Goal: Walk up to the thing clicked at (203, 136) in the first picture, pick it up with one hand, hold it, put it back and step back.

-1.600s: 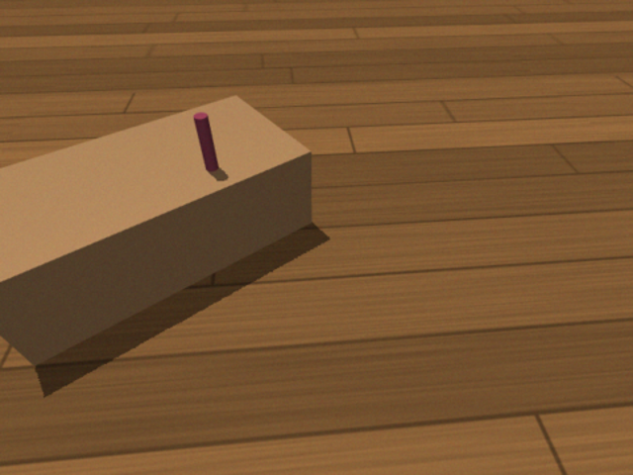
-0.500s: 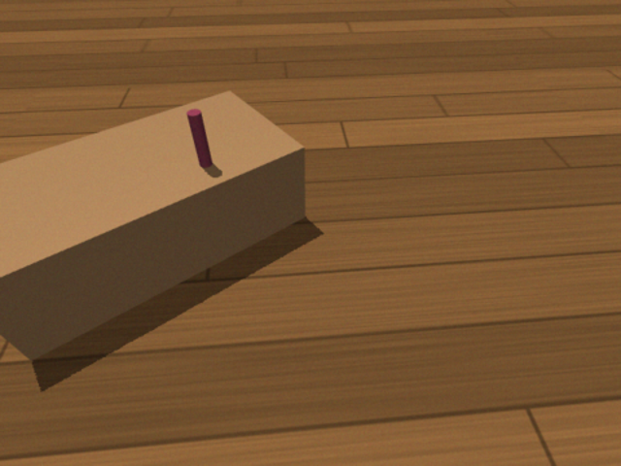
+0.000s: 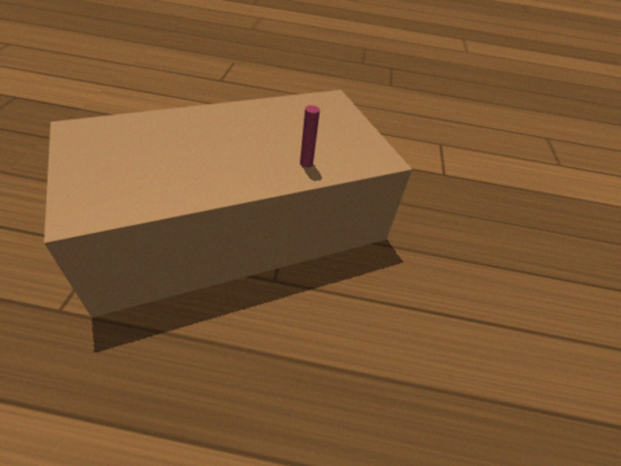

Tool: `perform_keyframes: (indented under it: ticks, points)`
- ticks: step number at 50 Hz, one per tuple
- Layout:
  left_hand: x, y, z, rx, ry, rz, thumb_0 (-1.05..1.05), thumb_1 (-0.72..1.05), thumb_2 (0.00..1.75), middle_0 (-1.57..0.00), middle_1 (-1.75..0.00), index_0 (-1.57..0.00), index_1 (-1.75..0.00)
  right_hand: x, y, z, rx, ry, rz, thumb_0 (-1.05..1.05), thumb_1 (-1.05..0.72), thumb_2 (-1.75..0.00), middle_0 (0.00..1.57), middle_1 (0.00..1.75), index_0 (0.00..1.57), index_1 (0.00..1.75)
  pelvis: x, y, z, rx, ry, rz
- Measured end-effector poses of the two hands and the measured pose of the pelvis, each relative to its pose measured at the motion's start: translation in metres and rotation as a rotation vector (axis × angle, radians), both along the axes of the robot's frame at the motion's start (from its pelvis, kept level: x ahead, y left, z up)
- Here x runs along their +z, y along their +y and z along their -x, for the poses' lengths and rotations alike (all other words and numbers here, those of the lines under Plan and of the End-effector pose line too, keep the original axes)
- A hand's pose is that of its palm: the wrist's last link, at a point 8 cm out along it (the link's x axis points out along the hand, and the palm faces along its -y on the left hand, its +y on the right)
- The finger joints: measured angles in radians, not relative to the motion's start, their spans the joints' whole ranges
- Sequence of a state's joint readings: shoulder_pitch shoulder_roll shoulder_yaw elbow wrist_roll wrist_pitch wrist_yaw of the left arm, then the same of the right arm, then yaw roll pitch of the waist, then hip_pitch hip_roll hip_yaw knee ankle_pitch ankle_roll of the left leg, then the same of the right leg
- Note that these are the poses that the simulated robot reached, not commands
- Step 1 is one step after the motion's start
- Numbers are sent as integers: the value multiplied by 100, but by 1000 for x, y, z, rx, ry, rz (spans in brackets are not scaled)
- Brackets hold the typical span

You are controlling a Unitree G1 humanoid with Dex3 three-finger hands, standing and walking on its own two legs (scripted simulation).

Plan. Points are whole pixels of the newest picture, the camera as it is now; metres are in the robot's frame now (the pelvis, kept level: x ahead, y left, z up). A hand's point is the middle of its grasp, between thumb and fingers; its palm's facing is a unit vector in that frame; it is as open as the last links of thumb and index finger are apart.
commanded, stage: walk up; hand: right
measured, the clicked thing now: (309, 138) +1.17 -0.04 -0.26
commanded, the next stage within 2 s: none
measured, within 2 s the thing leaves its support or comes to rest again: neither
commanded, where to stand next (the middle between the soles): +0.67 +0.00 m, yaw +20 degrees
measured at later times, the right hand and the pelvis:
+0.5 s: hand (477, 359) +0.34 -0.30 -0.14, palm faces -0.26 +0.90 -0.36, open 7.4 cm; pelvis +0.23 -0.04 +0.01, yaw +12 degrees
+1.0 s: hand (411, 229) +0.60 -0.23 -0.09, palm faces -0.29 +0.85 -0.44, open 7.3 cm; pelvis +0.41 -0.01 +0.01, yaw +18 degrees
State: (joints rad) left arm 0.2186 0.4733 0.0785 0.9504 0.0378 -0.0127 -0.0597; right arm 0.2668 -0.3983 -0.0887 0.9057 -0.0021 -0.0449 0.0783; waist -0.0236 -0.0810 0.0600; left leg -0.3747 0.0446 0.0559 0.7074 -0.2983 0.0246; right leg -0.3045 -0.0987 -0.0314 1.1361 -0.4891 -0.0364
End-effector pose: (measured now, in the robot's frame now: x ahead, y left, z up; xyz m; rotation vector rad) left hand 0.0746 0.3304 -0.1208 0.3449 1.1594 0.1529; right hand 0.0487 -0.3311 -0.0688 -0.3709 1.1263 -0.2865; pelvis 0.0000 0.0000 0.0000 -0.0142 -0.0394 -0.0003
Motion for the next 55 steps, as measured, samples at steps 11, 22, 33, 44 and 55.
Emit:
perform_keyframes:
  ticks: [11, 22, 33, 44, 55]
  points:
    - [35, -13, -87, 66, -90, 43, 1, 90, 90, -20, -30, -20, -30, -2, 29, -80, 110, 73, -71, 1, -90, -90, 20, 30, 21, 30, 22, 0, -96, 100, -1, -29]
    - [49, -40, -172, 175, -178, -58, 1, 90, 90, -20, -30, -20, -30, -38, -16, -241, 241, 65, -61, 1, -90, -90, 20, 30, 21, 30, 2, -40, -208, 197, 3, -20]
    - [51, -69, -163, 328, -30, -25, 1, 90, 90, -20, -30, -20, -30, -5, -3, -404, 403, -21, -65, 1, -91, -90, 20, 30, 21, 30, 23, -48, -292, 256, 3, -7]
    - [-3, -57, -194, 414, 101, 58, 1, 90, 90, -20, -30, -20, -30, -1, 54, -529, 502, -81, 1, 1, -90, -90, 20, 30, 21, 30, -2, -17, -378, 307, -1, -9]
    - [20, -29, -317, 345, -40, 50, 1, 90, 90, -20, -30, -20, -30, 22, 48, -560, 434, -105, -6, 0, -90, -90, 20, 30, 21, 30, 19, -13, -444, 323, -28, -8]
